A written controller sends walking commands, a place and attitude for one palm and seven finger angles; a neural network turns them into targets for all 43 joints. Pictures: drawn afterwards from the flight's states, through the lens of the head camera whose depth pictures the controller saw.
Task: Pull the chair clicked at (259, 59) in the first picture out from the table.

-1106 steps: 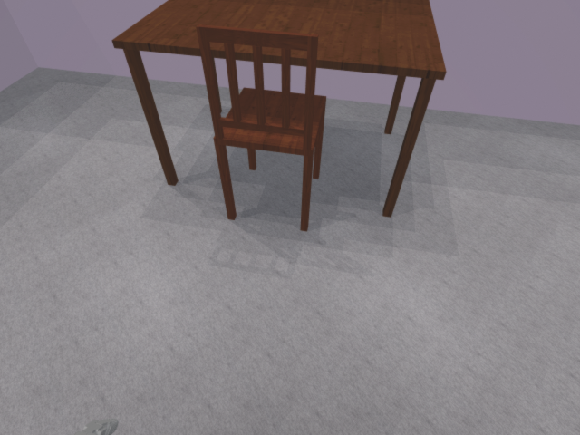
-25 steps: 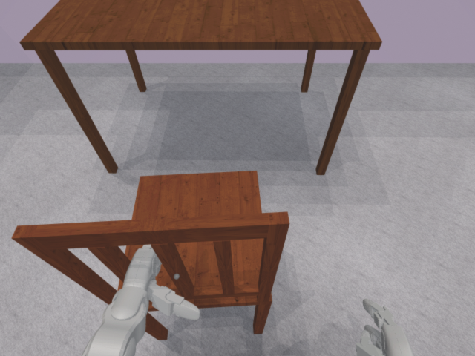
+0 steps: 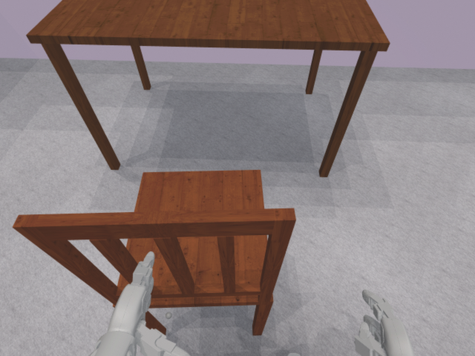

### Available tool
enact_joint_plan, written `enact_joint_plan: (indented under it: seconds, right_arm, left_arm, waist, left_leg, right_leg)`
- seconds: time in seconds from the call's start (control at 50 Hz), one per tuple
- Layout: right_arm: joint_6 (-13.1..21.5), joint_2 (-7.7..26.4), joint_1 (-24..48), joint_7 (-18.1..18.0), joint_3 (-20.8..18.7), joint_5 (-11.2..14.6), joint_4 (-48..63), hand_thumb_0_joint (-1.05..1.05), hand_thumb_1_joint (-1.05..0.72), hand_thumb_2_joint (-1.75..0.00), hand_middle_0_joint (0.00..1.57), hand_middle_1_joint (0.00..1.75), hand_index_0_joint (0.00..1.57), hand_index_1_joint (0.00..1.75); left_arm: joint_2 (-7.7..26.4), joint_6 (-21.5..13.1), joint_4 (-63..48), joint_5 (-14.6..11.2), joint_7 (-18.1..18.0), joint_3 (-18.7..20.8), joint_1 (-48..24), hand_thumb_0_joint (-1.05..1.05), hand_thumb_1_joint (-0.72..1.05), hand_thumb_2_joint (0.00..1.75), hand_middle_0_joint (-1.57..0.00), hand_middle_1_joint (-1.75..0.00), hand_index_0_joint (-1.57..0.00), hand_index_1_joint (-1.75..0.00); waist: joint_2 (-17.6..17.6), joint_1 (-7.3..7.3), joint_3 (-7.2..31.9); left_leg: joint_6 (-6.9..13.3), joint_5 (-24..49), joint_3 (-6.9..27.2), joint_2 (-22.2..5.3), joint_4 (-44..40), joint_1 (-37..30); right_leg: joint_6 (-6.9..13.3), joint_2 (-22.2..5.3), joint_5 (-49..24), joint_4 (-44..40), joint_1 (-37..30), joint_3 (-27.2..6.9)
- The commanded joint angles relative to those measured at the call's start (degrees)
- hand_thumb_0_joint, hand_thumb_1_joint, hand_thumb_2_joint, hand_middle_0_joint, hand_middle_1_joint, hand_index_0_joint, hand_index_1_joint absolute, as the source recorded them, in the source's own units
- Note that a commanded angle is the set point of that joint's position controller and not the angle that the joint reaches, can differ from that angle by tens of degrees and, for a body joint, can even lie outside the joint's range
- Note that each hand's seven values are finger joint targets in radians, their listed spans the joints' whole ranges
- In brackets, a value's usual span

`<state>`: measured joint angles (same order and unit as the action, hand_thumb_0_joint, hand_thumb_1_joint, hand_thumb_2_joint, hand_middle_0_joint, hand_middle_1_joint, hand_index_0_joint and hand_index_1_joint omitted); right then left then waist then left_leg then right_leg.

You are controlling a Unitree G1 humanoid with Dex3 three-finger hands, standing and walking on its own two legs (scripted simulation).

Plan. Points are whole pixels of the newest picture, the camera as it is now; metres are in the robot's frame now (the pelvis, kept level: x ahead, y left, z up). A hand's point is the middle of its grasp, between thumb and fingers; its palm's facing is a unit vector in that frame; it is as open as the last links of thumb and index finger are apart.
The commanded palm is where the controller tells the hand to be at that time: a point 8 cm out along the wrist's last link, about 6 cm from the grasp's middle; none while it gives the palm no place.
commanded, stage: draw the fingers out of the gap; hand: left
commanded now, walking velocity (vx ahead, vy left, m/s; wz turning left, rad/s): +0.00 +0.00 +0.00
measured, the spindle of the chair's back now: (178, 266) +0.29 +0.12 -0.04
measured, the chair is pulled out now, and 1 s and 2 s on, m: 0.60 0.60 0.60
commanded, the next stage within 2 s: draw the hand back to the body in 0.36 s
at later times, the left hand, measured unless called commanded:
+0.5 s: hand out of the picture +0.14 +0.13 -0.02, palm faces -0.05 -0.99 -0.12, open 17.5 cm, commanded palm +0.11 +0.18 +0.00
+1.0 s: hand (92, 332) +0.16 +0.18 +0.10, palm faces +0.06 -0.99 -0.10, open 17.3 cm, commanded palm +0.12 +0.24 +0.10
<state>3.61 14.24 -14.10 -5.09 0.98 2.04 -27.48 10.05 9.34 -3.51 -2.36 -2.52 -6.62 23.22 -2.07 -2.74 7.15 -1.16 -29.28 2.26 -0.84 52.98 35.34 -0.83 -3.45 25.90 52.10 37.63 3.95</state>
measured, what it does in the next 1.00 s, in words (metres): stands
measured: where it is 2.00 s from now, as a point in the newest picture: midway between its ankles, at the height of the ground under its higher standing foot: outside the picture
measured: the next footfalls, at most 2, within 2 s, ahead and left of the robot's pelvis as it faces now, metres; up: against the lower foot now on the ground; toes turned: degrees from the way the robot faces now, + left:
none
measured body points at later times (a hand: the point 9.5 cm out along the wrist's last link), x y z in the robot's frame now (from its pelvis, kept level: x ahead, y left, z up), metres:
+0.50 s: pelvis +0.00 +0.01 -0.01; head +0.03 +0.00 +0.44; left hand +0.14 +0.18 -0.01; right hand +0.18 -0.23 -0.07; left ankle -0.03 +0.13 -0.69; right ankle +0.00 -0.13 -0.69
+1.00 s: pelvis -0.01 +0.01 -0.01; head +0.02 +0.00 +0.44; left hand +0.15 +0.23 +0.10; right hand +0.18 -0.22 -0.09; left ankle -0.03 +0.13 -0.69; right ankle +0.00 -0.13 -0.69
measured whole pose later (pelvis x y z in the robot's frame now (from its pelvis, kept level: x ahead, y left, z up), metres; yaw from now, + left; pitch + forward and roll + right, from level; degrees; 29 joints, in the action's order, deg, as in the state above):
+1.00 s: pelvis -0.01 +0.01 -0.01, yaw +0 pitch +11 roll -2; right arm 5.9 10.3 -12.7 -5.3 -0.6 4.6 -28.7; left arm 13.9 -14.0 -26.8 -14.3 5.6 5.1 41.8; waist -3.6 0.6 8.4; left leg -0.6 -31.6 3.0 -1.0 59.3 38.4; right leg -1.4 -3.3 27.2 56.3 39.6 4.4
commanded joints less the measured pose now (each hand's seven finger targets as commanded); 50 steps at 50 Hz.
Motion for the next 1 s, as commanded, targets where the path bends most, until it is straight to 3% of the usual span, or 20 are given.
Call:
enact_joint_plan:
  seconds: [0.0,0.04,0.06,0.12,0.16,0.28,0.34,0.46,0.48,0.5,0.56,0.6,0.66,0.72,0.76,0.84,0.86,0.92,0.96,0.98]
  right_arm:
    - [2.95,6.45,3.08,-0.44,-2.77,-0.25,9.30,0.00,-0.90,-0.90,0.20,0.30,0.20,0.30]
    - [2.99,6.56,3.18,-0.65,-2.77,-0.22,9.60,0.00,-0.90,-0.90,0.20,0.30,0.20,0.30]
    - [2.99,6.44,3.56,-0.78,-2.90,-0.26,9.79,0.00,-0.90,-0.90,0.20,0.30,0.20,0.30]
    - [3.08,5.99,3.82,-0.78,-2.78,-0.16,10.74,0.00,-0.90,-0.90,0.20,0.30,0.20,0.30]
    - [2.99,5.93,4.11,-1.07,-3.01,-0.17,10.90,0.00,-0.90,-0.90,0.20,0.30,0.20,0.30]
    - [3.45,5.36,4.09,-1.25,-2.94,-0.19,11.94,0.00,-0.90,-0.90,0.20,0.30,0.20,0.30]
    - [3.58,5.32,3.99,-1.40,-3.04,-0.11,12.04,0.00,-0.90,-0.90,0.20,0.30,0.20,0.30]
    - [3.47,4.54,4.63,-1.71,-4.02,0.10,12.76,0.00,-0.90,-0.90,0.20,0.30,0.20,0.30]
    - [4.85,4.11,4.05,-1.59,-3.73,0.15,12.61,0.00,-0.90,-0.90,0.20,0.30,0.20,0.30]
    - [5.67,4.18,4.18,-1.48,-4.07,0.23,11.12,0.00,-0.90,-0.90,0.20,0.30,0.20,0.30]
    - [6.31,4.02,3.59,-1.35,-4.51,0.45,10.10,0.00,-0.90,-0.90,0.20,0.30,0.20,0.30]
    - [6.75,3.72,3.99,-0.68,-4.31,0.64,9.57,0.00,-0.90,-0.90,0.20,0.30,0.20,0.30]
    - [6.91,3.66,5.14,0.46,-4.91,0.62,8.14,0.00,-0.90,-0.90,0.20,0.30,0.20,0.30]
    - [6.76,3.85,6.42,1.72,-5.36,0.77,8.26,0.00,-0.90,-0.90,0.20,0.30,0.20,0.30]
    - [5.77,3.81,7.53,1.80,-5.58,1.32,9.72,0.00,-0.90,-0.90,0.20,0.30,0.20,0.30]
    - [5.19,2.98,7.08,0.23,-4.97,2.12,10.99,0.00,-0.90,-0.90,0.20,0.30,0.20,0.30]
    - [5.13,2.98,7.17,-0.18,-4.83,2.17,10.22,0.00,-0.90,-0.90,0.20,0.30,0.20,0.30]
    - [5.66,2.64,6.78,-0.54,-4.45,2.42,8.76,0.00,-0.90,-0.90,0.20,0.30,0.20,0.30]
    - [6.18,3.30,7.24,-0.86,-4.37,2.54,7.91,0.00,-0.90,-0.90,0.20,0.30,0.20,0.30]
    - [4.12,2.94,5.77,-1.98,-4.18,1.42,8.53,0.00,-0.90,-0.90,0.20,0.30,0.20,0.30]
  left_arm:
    - [3.39,-2.57,-13.42,0.61,-0.82,1.47,1.18,0.00,-0.55,0.20,0.00,0.00,0.00,0.00]
    - [4.08,-2.21,-14.18,0.71,-0.65,1.66,1.11,0.00,-0.55,0.20,0.00,0.00,0.00,0.00]
    - [4.43,-1.90,-14.42,0.75,-0.72,2.16,2.84,0.00,-0.55,0.20,0.00,0.00,0.00,0.00]
    - [3.05,-1.54,-16.52,0.90,-0.80,0.57,5.94,0.00,-0.55,0.20,0.00,0.00,0.00,0.00]
    - [4.52,-1.49,-17.41,0.79,-0.90,2.36,8.19,0.00,-0.55,0.20,0.00,0.00,0.00,0.00]
    - [3.33,-2.39,-21.66,1.34,-0.58,-0.06,12.50,0.00,-0.55,0.20,0.00,0.00,0.00,0.00]
    - [3.19,-2.81,-21.95,1.32,-0.02,-0.46,14.04,0.00,-0.55,0.20,0.00,0.00,0.00,0.00]
    - [4.38,-3.55,-24.12,1.71,0.55,1.04,22.07,0.00,-0.55,0.20,0.00,0.00,0.00,0.00]
    - [-0.44,-10.61,-33.16,-4.80,0.71,1.43,17.00,0.00,-0.55,0.20,0.00,0.00,0.00,0.00]
    - [1.00,-13.82,-30.09,-4.71,0.87,2.27,20.30,0.00,-0.55,0.20,0.00,0.00,0.00,0.00]
    - [4.36,-19.16,-32.98,-5.74,0.90,6.30,20.34,0.00,-0.55,0.20,0.00,0.00,0.00,0.00]
    - [1.86,-23.23,-32.74,-5.98,1.81,3.99,20.50,0.00,-0.55,0.20,0.00,0.00,0.00,0.00]
    - [1.91,-29.36,-29.51,-5.95,4.07,4.29,19.18,0.00,-0.55,0.20,0.00,0.00,0.00,0.00]
    - [3.64,-34.10,-27.90,-6.91,8.04,6.00,20.18,0.00,-0.55,0.20,0.00,0.00,0.00,0.00]
    - [6.10,-31.58,-27.89,-7.32,9.34,9.20,23.33,0.00,-0.55,0.20,0.00,0.00,0.00,0.00]
    - [9.37,-28.42,-38.88,-10.80,8.06,14.03,19.30,0.00,-0.55,0.20,0.00,0.00,0.00,0.00]
    - [10.38,-27.85,-38.38,-11.30,7.39,16.00,19.28,0.00,-0.55,0.20,0.00,0.00,0.00,0.00]
    - [7.34,-27.31,-36.53,-13.05,7.23,15.38,18.93,0.00,-0.44,0.25,-0.01,-0.02,-0.01,-0.02]
    - [7.58,-25.89,-32.71,-13.41,8.35,16.34,19.19,0.00,-0.37,0.29,-0.02,-0.04,-0.02,-0.04]
    - [18.55,-19.30,-31.27,-3.08,0.65,19.88,22.07,0.00,-0.33,0.31,-0.03,-0.05,-0.03,-0.05]
  waist:
    - [2.10,-0.53,9.70]
    - [3.00,-0.80,8.81]
    - [2.60,-0.19,8.90]
    - [3.32,-0.28,8.57]
    - [3.54,0.42,8.79]
    - [1.65,0.17,8.11]
    - [2.78,-0.19,7.41]
    - [2.57,1.15,8.60]
    - [3.13,0.79,8.22]
    - [2.49,1.47,9.08]
    - [0.15,2.18,9.93]
    - [-1.68,1.91,8.55]
    - [1.27,1.67,6.01]
    - [1.50,2.29,7.97]
    - [-1.12,3.85,9.59]
    - [-0.88,3.46,13.12]
    - [-0.23,3.49,12.44]
    - [1.28,2.41,8.14]
    - [2.99,2.22,6.55]
    - [-0.16,6.56,8.66]
  left_leg:
    - [2.09,19.82,-0.81,0.78,-5.87,-3.15]
    - [2.21,17.82,-0.74,0.81,-5.56,-2.32]
    - [2.22,17.69,-0.70,0.86,-5.76,-2.02]
    - [2.23,17.50,-0.65,0.82,-5.37,-1.79]
    - [2.25,17.25,-0.69,0.94,-5.27,-1.04]
    - [2.35,16.17,-0.47,1.11,-4.41,-0.36]
    - [2.41,14.94,-0.32,1.13,-3.81,0.49]
    - [2.38,17.30,-0.35,1.10,-2.89,1.44]
    - [1.83,18.11,-0.09,1.64,-1.08,1.80]
    - [1.79,18.10,-0.21,1.60,-0.62,1.45]
    - [1.47,19.70,0.11,1.31,-0.67,1.44]
    - [1.16,19.49,0.32,1.21,-0.42,1.36]
    - [1.15,17.01,0.69,0.62,1.23,5.05]
    - [1.04,14.38,0.48,0.45,2.01,6.50]
    - [1.19,13.70,-0.19,0.53,-0.05,4.78]
    - [1.66,15.26,0.00,0.62,-2.10,0.70]
    - [1.62,15.50,0.39,0.47,-2.57,0.77]
    - [1.52,15.07,0.76,0.40,-3.98,-0.34]
    - [1.66,14.76,0.82,0.31,-4.80,-0.54]
    - [1.30,15.53,0.55,-2.06,-8.22,-3.13]
  right_leg:
    - [1.25,0.48,-18.47,-5.90,-8.24,1.07]
    - [1.08,0.64,-16.50,-6.05,-7.16,0.96]
    - [1.29,0.63,-16.03,-6.13,-7.61,0.96]
    - [1.15,0.60,-15.66,-5.72,-6.94,1.14]
    - [1.36,0.66,-15.35,-5.81,-7.64,0.99]
    - [1.33,0.66,-13.20,-5.04,-5.59,1.02]
    - [1.18,0.82,-12.07,-4.91,-4.47,1.06]
    - [1.61,0.89,-14.36,-3.61,-5.14,1.18]
    - [1.50,1.37,-15.86,-2.28,-2.53,2.43]
    - [1.56,1.38,-15.62,-1.62,-2.48,2.20]
    - [1.94,1.58,-15.18,-0.61,-2.51,2.16]
    - [1.91,1.68,-13.33,0.45,-0.12,2.45]
    - [1.83,1.91,-11.28,1.46,2.53,2.01]
    - [1.83,1.61,-9.45,2.53,2.12,1.19]
    - [2.03,1.41,-8.79,0.75,-1.93,0.63]
    - [1.58,1.38,-10.73,-1.56,-6.17,0.84]
    - [1.70,1.66,-10.89,-2.16,-6.60,1.13]
    - [1.20,1.82,-10.88,-4.32,-6.06,1.87]
    - [1.12,1.82,-10.80,-6.06,-7.10,1.64]
    - [2.65,-0.35,-10.88,-8.24,-12.55,-0.83]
